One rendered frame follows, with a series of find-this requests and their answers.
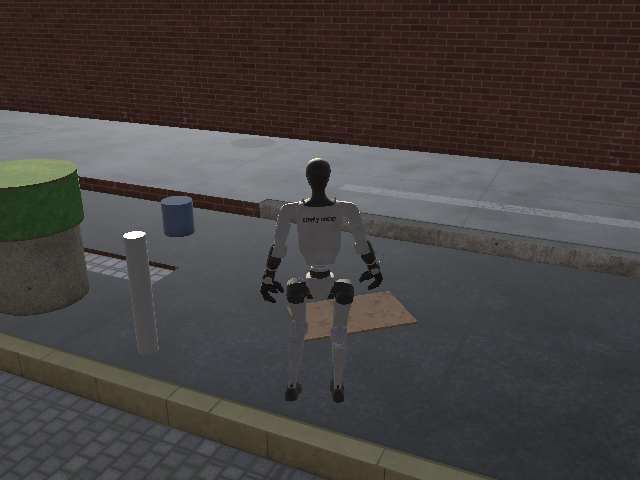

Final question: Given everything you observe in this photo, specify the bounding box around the right robot forearm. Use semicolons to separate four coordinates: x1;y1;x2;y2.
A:
361;239;380;275

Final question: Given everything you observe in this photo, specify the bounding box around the left robot forearm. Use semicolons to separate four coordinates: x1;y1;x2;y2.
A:
262;243;281;284

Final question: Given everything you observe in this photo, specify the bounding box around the robot thigh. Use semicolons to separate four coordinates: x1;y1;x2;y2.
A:
286;278;308;337
330;279;354;344

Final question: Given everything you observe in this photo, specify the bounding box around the left robot thigh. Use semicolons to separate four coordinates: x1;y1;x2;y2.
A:
286;278;308;337

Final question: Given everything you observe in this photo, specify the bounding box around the robot right upper arm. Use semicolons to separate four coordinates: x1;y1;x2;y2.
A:
339;201;371;255

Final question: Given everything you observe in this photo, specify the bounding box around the right robot hand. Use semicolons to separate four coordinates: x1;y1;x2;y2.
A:
359;271;383;290

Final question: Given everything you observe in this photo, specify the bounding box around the robot left upper arm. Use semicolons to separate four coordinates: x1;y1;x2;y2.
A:
271;202;298;258

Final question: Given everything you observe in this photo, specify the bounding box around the right robot thigh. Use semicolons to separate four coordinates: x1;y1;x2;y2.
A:
330;279;354;344

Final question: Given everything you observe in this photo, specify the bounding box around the left robot hand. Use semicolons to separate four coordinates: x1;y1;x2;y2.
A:
260;281;284;303

